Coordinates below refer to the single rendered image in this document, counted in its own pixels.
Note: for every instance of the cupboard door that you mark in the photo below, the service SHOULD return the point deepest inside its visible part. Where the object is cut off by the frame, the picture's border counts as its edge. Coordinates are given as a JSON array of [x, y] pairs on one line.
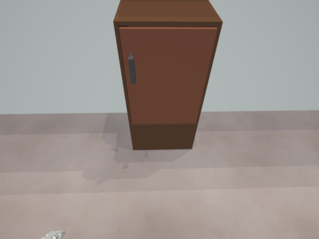
[[171, 65]]

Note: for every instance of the handle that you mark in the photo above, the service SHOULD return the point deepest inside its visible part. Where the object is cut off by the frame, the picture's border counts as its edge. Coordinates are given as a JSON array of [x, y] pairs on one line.
[[132, 69]]

